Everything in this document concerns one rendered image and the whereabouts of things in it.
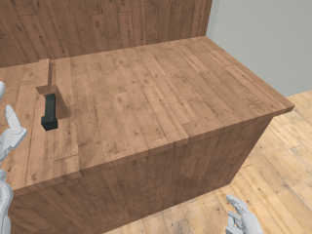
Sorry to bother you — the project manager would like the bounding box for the robot right hand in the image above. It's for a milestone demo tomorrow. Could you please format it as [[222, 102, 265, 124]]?
[[225, 194, 264, 234]]

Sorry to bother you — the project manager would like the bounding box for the tap lever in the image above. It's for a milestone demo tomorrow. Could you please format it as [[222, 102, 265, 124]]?
[[41, 94, 59, 132]]

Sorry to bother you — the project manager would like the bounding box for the robot left hand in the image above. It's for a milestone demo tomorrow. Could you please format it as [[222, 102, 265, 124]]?
[[0, 81, 27, 169]]

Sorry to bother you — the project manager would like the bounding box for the counter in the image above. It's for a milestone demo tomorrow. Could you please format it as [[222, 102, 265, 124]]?
[[0, 0, 295, 234]]

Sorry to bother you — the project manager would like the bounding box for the left robot forearm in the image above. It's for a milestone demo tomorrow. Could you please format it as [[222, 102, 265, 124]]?
[[0, 169, 14, 234]]

